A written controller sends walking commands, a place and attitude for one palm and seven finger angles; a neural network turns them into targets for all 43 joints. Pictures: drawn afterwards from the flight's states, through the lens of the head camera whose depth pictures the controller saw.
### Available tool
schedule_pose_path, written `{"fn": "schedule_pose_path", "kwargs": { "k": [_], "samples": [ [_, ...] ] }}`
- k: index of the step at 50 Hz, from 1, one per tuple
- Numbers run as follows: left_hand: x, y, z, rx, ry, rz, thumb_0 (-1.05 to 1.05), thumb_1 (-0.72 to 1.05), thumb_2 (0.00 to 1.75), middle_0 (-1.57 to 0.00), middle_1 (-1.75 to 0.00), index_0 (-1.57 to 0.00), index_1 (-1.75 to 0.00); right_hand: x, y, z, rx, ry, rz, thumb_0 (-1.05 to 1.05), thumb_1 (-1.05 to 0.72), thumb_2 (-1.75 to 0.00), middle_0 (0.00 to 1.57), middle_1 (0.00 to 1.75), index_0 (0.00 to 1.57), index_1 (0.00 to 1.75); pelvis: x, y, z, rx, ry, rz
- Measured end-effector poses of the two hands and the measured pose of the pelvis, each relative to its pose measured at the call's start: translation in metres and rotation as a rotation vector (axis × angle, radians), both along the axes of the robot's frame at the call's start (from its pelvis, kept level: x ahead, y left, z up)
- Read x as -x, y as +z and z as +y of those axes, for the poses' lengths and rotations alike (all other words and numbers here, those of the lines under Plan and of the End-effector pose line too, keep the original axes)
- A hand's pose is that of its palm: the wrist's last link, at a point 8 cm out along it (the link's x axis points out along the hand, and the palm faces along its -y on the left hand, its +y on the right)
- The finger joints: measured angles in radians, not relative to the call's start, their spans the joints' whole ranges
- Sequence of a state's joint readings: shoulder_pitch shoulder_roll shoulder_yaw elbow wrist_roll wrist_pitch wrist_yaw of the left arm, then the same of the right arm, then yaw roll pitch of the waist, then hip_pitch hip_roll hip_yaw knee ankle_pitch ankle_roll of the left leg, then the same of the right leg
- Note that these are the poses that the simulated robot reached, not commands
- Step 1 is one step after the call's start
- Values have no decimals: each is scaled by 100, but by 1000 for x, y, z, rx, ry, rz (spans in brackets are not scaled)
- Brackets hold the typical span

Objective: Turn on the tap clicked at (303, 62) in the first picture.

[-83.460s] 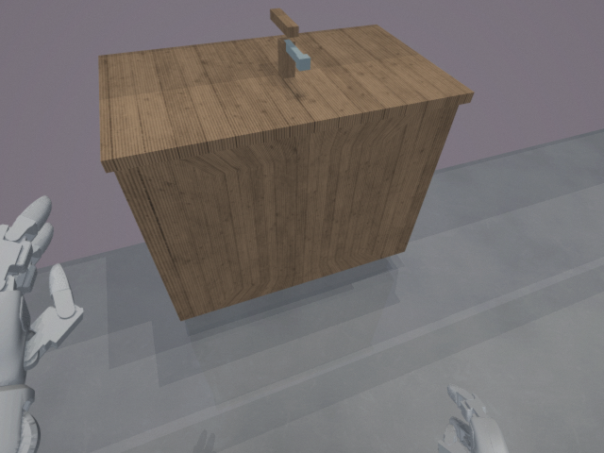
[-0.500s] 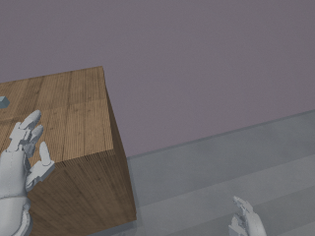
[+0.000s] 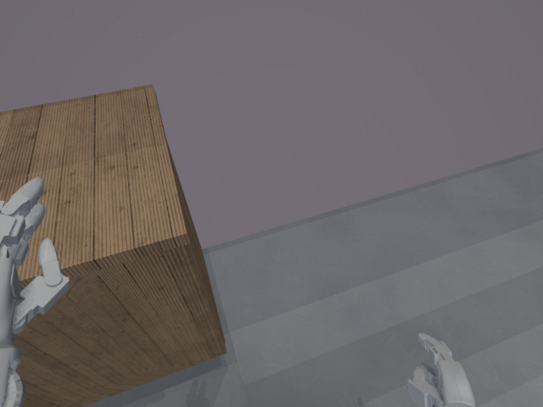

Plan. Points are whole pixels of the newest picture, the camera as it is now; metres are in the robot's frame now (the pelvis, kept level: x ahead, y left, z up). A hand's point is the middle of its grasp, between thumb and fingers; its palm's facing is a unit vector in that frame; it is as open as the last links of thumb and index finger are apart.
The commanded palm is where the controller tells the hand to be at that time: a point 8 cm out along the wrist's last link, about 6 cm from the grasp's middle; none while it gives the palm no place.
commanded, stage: step back with the hand held close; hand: left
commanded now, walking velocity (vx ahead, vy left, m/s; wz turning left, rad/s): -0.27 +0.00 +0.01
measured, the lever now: out of the picture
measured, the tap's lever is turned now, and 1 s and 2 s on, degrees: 84 84 84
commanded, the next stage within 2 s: stop stepping back and stand still in 0.84 s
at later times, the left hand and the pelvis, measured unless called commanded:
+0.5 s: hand (4, 349) +0.14 +0.25 +0.17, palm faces +0.43 -0.82 -0.37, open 7.4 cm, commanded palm +0.09 +0.30 +0.18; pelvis -0.06 +0.01 +0.00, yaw +3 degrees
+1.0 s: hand out of the picture +0.02 +0.24 +0.18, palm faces +0.34 -0.86 -0.38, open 7.4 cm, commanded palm -0.03 +0.29 +0.18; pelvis -0.20 +0.01 +0.00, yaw -2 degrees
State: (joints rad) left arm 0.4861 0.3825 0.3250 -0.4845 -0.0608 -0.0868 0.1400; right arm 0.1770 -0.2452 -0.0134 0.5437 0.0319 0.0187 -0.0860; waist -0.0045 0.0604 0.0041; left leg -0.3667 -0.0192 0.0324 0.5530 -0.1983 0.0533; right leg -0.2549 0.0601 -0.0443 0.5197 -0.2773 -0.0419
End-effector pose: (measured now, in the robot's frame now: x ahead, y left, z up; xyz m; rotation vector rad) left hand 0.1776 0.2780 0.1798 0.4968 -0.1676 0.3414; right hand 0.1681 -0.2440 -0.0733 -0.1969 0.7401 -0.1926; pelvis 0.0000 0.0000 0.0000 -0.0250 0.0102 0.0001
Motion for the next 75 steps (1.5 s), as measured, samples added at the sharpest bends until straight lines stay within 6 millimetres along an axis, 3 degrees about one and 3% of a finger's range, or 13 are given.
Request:
{"fn": "schedule_pose_path", "kwargs": {
  "k": [14,22,27,35,43,47,51,60,67,75],
  "samples": [
    [48,5,19,-27,68,-53,1,89,90,-21,-30,-21,-30,44,-11,31,-24,69,10,1,-90,-90,20,30,20,30,39,-3,10,0,22,4],
    [72,5,9,15,45,-90,1,89,90,-21,-30,-21,-30,59,-8,27,-18,73,11,1,-90,-90,20,30,20,30,55,-3,7,11,40,-11],
    [79,2,21,25,14,-133,1,89,90,-21,-30,-21,-30,68,1,24,36,45,3,1,-90,-90,20,30,20,30,65,-7,16,19,51,-11],
    [109,4,46,17,16,-94,1,89,90,-21,-30,-21,-30,94,21,47,50,60,-47,1,-90,-90,20,30,20,30,106,3,31,25,16,5],
    [148,6,28,94,-2,-94,1,89,90,-21,-30,-21,-30,138,19,64,-19,101,-62,1,-90,-90,20,30,20,30,153,9,25,39,-8,36],
    [172,8,12,40,-44,-102,1,89,90,-21,-30,-21,-30,162,7,57,-50,108,-68,1,-90,-90,20,30,20,30,183,-2,13,2,-23,52],
    [197,12,3,22,-69,-92,1,89,90,-21,-30,-21,-30,200,1,41,-43,67,1,1,-90,-90,20,30,20,30,201,3,11,-3,-30,35],
    [230,-7,30,93,23,-89,1,89,90,-21,-30,-21,-30,269,3,9,63,-42,46,1,-90,-90,20,30,20,30,227,1,22,-5,7,-3],
    [262,3,24,56,19,-94,1,89,90,-21,-30,-21,-30,296,11,17,40,-32,-19,1,-90,-90,20,30,20,30,257,7,19,-12,15,-11],
    [302,10,17,31,52,-137,1,89,90,-21,-30,-21,-30,308,-5,24,-4,34,14,1,-90,-90,20,30,20,30,277,3,12,-13,30,-33]
  ]
}}
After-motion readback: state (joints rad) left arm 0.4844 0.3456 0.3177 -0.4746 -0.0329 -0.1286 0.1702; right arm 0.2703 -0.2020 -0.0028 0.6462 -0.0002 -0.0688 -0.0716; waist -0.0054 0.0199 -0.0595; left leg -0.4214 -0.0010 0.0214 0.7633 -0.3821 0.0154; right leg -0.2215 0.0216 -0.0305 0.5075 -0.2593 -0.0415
